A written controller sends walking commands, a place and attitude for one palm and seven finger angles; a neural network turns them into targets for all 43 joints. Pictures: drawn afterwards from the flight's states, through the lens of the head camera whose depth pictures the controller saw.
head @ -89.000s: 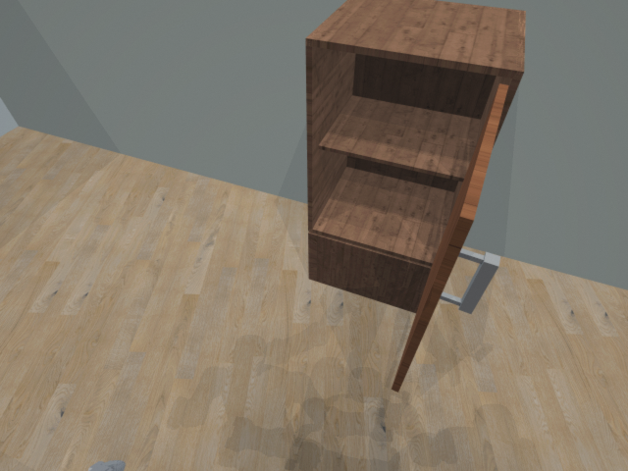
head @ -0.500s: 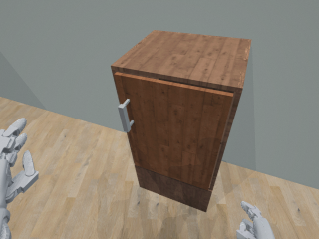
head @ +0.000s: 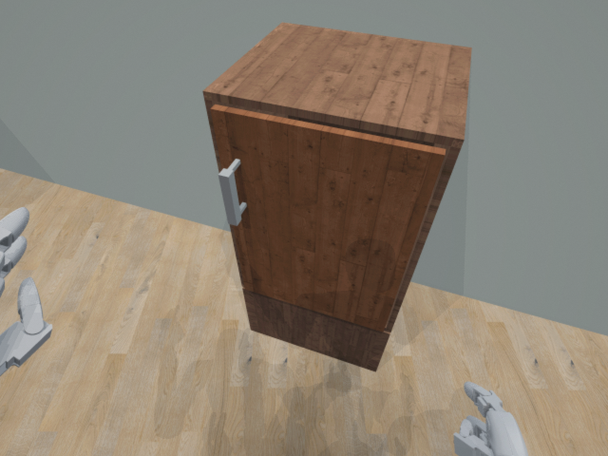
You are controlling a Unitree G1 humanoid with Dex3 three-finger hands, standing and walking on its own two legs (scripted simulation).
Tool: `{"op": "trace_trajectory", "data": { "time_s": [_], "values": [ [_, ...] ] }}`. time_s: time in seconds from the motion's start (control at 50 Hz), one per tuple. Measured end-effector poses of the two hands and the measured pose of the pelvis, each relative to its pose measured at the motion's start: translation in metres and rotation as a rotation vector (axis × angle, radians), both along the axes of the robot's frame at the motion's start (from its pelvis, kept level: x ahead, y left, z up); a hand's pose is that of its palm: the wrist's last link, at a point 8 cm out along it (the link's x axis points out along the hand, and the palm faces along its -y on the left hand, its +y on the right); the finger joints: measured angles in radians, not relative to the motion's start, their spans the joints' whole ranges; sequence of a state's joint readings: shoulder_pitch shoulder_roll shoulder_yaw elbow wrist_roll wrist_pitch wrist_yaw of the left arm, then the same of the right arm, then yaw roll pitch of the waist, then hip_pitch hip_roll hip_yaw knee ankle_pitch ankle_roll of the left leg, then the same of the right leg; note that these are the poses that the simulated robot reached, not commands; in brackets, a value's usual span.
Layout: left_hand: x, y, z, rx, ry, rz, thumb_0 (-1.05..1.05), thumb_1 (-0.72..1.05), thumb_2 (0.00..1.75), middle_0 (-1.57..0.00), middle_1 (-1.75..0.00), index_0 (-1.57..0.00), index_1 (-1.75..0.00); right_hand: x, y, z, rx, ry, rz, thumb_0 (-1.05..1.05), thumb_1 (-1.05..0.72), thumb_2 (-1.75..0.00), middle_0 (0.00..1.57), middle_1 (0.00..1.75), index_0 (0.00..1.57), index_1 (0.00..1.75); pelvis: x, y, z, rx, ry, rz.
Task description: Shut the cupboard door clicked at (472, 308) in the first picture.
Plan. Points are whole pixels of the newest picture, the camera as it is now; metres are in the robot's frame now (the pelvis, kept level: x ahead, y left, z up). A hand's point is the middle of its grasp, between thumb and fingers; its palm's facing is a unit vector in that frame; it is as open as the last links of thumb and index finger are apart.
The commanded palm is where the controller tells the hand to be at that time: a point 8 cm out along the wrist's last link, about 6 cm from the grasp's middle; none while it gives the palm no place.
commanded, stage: step back with the hand held close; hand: left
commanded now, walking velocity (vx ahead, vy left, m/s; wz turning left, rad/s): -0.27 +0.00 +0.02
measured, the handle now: (235, 192) +0.62 +0.19 -0.04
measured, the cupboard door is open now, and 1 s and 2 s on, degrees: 0 0 0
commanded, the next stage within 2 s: stop stepping back and stand still in 0.70 s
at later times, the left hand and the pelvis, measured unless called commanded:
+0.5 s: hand out of the picture +0.11 +0.28 +0.17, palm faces +0.46 -0.77 -0.44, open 7.4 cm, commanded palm +0.04 +0.32 +0.18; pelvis -0.08 +0.01 -0.02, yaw +3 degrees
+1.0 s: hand out of the picture -0.03 +0.33 +0.17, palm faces +0.42 -0.82 -0.39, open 7.4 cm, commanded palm -0.11 +0.36 +0.18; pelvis -0.24 +0.06 -0.01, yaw +2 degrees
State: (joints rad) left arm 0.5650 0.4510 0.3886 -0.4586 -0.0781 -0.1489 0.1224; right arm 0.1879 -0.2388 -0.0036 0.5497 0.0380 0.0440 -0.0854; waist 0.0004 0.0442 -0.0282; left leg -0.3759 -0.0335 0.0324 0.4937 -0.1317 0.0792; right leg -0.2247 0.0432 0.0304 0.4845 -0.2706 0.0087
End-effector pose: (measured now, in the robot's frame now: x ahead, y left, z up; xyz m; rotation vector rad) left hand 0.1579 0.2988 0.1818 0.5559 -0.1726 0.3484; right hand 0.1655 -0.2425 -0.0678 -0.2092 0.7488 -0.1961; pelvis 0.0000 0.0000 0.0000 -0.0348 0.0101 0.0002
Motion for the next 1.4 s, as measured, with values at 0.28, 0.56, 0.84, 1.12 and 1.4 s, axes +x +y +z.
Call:
{"op": "trace_trajectory", "data": {
  "time_s": [0.28, 0.56, 0.84, 1.12, 1.4],
  "values": [
    [-0.058, 0.01, -0.003, 0.033, -0.072, 0.052, 0.01, 0.88, 0.9, -0.21, -0.31, -0.21, -0.3, -0.05, 0.009, -0.012, -0.026, 0.015, 0.06, 0.01, -0.9, -0.9, 0.2, 0.3, 0.21, 0.3, -0.048, 0.002, -0.01, -0.011, -0.011, 0.04],
    [-0.101, 0.03, 0.007, 0.07, -0.187, 0.008, 0.01, 0.88, 0.9, -0.21, -0.31, -0.21, -0.3, -0.106, 0.022, -0.012, -0.069, 0.023, 0.042, 0.01, -0.9, -0.9, 0.2, 0.3, 0.21, 0.3, -0.097, 0.017, -0.016, -0.067, -0.029, 0.066],
    [-0.192, 0.043, 0.0, -0.032, -0.252, -0.001, 0.01, 0.88, 0.9, -0.21, -0.31, -0.21, -0.3, -0.171, 0.059, -0.005, -0.058, -0.013, 0.11, 0.01, -0.9, -0.9, 0.2, 0.3, 0.21, 0.3, -0.172, 0.038, -0.016, -0.032, -0.02, 0.017],
    [-0.303, 0.078, 0.018, 0.04, -0.199, -0.061, 0.01, 0.88, 0.9, -0.21, -0.31, -0.21, -0.3, -0.306, 0.085, 0.004, -0.057, 0.017, 0.052, 0.01, -0.9, -0.9, 0.2, 0.3, 0.21, 0.3, -0.282, 0.078, -0.008, -0.013, -0.037, -0.023],
    [-0.333, 0.114, 0.003, -0.033, -0.131, -0.132, 0.01, 0.89, 0.9, -0.2, -0.31, -0.2, -0.3, -0.431, 0.141, 0.001, 0.009, 0.067, -0.08, 0.01, -0.9, -0.9, 0.2, 0.3, 0.21, 0.3, -0.358, 0.127, 0.004, -0.031, -0.047, -0.07]
  ]
}}
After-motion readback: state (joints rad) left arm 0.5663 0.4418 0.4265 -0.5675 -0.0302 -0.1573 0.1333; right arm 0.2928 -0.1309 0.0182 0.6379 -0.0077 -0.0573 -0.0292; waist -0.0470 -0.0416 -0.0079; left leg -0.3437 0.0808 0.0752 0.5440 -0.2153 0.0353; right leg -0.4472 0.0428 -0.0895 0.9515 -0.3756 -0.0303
